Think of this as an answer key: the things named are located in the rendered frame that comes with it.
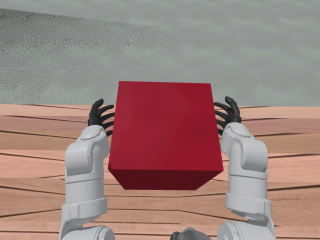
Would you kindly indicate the right robot forearm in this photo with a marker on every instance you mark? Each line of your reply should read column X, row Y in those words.
column 247, row 194

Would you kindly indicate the left robot forearm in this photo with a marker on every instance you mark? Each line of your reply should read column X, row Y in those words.
column 84, row 174

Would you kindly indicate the right robot upper arm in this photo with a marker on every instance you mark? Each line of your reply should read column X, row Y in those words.
column 240, row 230

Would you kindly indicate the right robot thigh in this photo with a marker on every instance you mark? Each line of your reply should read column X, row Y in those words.
column 193, row 235

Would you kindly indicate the left robot hand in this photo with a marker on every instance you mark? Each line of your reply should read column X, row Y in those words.
column 95, row 117

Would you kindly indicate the robot right shin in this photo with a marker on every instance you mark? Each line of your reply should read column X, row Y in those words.
column 189, row 228

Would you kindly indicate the carton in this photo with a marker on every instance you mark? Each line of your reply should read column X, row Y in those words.
column 164, row 136

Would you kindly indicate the left robot upper arm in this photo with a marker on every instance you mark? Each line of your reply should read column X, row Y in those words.
column 99, row 232

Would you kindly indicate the right robot hand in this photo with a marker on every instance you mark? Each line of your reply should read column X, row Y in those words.
column 232, row 111

